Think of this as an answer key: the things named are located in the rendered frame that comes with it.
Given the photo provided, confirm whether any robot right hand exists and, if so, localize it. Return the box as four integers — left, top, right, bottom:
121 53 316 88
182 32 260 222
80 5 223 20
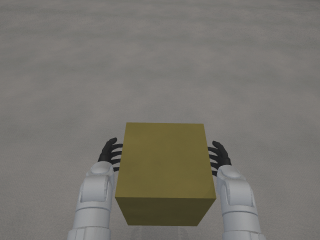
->
207 141 232 177

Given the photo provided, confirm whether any left robot forearm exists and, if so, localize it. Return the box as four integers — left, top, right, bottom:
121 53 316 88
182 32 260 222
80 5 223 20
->
67 161 115 240

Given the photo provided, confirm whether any right robot forearm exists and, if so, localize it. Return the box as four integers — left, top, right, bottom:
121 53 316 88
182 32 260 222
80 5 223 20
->
216 165 266 240

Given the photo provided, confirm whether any robot left hand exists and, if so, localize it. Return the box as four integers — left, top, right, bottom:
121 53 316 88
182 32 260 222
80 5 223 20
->
98 137 123 172

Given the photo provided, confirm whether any carton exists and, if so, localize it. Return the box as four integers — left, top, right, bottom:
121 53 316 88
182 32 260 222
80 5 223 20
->
115 122 217 227

